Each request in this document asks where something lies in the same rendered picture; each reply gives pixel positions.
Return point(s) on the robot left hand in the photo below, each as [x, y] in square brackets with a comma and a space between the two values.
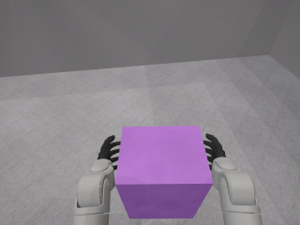
[105, 152]

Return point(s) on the left robot forearm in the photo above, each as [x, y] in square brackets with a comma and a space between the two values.
[93, 194]

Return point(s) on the carton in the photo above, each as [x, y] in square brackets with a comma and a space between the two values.
[162, 171]

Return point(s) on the robot right hand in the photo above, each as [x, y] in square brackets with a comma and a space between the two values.
[216, 150]

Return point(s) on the right robot forearm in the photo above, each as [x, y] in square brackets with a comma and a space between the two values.
[237, 193]

